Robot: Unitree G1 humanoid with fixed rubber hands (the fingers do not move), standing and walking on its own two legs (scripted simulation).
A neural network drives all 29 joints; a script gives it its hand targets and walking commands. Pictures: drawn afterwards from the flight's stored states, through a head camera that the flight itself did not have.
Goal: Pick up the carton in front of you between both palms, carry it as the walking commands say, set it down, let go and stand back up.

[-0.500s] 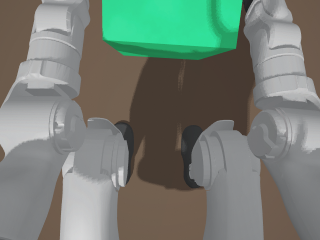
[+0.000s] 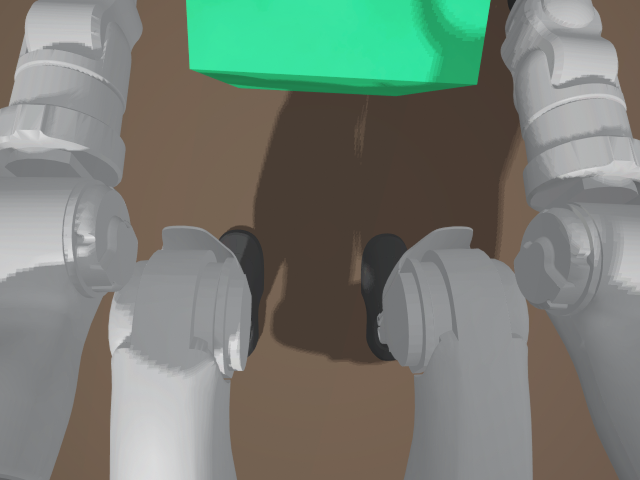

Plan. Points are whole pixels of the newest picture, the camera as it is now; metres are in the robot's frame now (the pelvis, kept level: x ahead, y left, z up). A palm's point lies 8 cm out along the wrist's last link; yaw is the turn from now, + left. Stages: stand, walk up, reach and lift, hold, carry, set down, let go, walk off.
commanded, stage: set down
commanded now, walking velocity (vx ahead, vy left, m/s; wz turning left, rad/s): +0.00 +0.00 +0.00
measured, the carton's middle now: out of the picture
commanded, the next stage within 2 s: let go in 1.16 s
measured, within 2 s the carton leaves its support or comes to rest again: neither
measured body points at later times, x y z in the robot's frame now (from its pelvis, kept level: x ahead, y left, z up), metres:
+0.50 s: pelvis +0.01 +0.00 +0.07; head +0.35 +0.01 +0.36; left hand +0.58 +0.20 -0.05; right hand +0.57 -0.18 -0.05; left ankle +0.11 +0.12 -0.33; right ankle +0.11 -0.12 -0.33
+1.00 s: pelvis +0.03 +0.00 +0.20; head +0.35 +0.01 +0.51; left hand +0.59 +0.21 +0.10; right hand +0.58 -0.19 +0.10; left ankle +0.11 +0.12 -0.33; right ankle +0.11 -0.12 -0.33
